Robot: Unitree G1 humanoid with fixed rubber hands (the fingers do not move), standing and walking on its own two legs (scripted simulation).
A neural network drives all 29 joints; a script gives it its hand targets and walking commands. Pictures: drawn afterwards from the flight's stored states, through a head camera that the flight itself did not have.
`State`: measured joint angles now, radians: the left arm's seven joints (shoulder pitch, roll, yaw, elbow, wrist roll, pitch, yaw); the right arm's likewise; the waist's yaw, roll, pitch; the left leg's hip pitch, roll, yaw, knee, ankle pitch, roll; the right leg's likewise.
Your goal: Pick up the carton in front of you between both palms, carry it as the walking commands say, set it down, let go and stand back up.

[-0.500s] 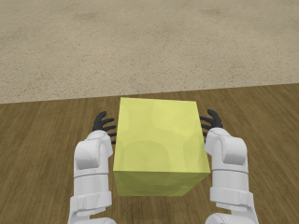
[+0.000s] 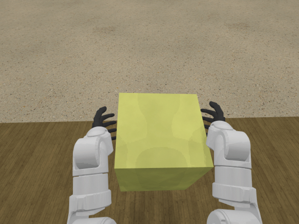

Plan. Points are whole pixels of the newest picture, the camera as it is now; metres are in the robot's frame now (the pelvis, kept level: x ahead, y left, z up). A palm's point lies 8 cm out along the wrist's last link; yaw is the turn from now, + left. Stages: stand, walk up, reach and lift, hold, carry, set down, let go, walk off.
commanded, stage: carry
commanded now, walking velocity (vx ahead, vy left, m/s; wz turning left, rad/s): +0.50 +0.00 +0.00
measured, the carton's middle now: (155, 146) +0.35 +0.01 +0.02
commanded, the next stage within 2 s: none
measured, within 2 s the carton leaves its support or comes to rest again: neither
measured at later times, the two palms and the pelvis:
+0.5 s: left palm (115, 74) +0.65 +0.17 +0.06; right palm (191, 73) +0.65 -0.12 +0.07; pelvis +0.31 +0.04 -0.04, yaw -2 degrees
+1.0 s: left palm (129, 38) +0.95 +0.15 +0.07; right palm (188, 36) +0.96 -0.14 +0.07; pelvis +0.62 +0.01 -0.06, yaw +0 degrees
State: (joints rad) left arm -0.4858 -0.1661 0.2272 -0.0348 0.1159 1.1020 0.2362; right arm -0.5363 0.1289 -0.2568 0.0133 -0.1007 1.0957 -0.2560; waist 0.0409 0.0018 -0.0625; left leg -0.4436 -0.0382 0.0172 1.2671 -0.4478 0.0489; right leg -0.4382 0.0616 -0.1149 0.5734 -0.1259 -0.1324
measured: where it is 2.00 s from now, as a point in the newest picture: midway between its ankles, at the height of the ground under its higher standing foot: (156, 119)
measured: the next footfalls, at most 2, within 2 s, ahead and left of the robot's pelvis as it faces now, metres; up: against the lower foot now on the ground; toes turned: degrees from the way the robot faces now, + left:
left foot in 0.40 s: +0.43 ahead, +0.09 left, -0.03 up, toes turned +2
right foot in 0.94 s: +0.76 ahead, -0.04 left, -0.05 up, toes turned -3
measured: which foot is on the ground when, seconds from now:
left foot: up 0.00-0.38, down 0.40-0.96, up 0.98-1.00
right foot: down 0.00-0.42, up 0.44-0.92, down 0.94-1.00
